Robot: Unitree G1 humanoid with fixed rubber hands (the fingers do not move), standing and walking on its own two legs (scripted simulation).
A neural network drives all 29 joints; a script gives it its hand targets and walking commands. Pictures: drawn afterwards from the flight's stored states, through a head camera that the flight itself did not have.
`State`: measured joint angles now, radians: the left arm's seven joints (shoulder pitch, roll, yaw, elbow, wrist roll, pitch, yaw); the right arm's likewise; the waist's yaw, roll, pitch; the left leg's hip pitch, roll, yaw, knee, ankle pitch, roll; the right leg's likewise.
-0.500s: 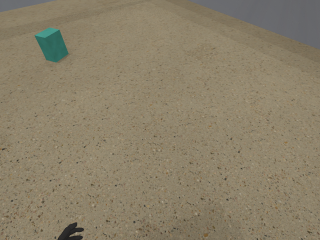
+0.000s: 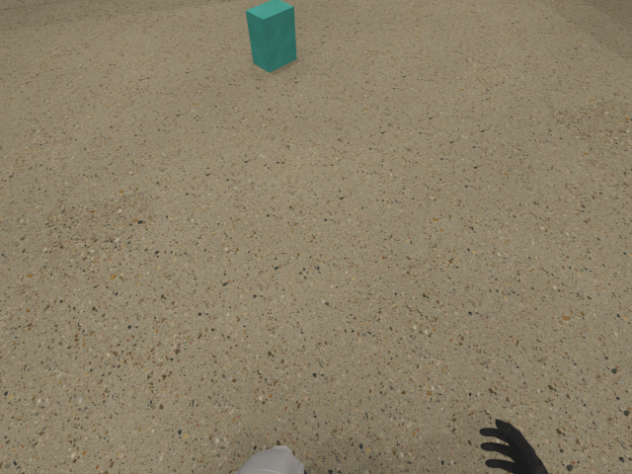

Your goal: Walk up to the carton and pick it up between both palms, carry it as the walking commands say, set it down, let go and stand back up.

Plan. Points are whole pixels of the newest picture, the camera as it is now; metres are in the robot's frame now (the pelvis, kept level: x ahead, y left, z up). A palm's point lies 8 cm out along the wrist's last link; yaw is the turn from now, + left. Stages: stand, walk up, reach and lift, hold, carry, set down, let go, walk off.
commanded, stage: walk up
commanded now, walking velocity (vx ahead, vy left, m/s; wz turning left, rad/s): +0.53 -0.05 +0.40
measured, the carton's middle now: (272, 36) +2.26 +0.56 -0.60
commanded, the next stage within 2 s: none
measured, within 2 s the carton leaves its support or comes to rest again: neither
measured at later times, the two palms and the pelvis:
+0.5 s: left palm (211, 313) +0.33 +0.22 -0.08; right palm (566, 417) +0.26 -0.31 -0.13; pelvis +0.25 -0.05 +0.01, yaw +9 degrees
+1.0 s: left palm (163, 286) +0.39 +0.33 -0.12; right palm (438, 215) +0.58 -0.14 -0.09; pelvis +0.44 +0.08 +0.02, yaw +10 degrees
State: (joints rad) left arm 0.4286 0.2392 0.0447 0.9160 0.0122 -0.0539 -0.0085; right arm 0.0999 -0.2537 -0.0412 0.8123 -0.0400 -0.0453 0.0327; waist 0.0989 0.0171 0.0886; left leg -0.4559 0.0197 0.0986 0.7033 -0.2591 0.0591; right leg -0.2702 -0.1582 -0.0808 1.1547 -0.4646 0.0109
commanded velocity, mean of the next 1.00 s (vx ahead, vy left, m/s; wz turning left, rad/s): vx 0.49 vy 0.10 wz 0.19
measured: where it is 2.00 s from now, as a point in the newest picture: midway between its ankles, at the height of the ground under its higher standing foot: (303, 262)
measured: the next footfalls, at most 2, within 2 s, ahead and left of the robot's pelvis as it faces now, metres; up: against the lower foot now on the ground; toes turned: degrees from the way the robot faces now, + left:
right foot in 0.40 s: +0.38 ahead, -0.16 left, +0.00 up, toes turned -2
left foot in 0.90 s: +0.50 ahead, +0.20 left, +0.00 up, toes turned +19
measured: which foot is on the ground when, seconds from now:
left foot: down 0.00-0.40, up 0.42-0.88, down 0.90-1.00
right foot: up 0.00-0.38, down 0.40-0.88, up 0.90-1.00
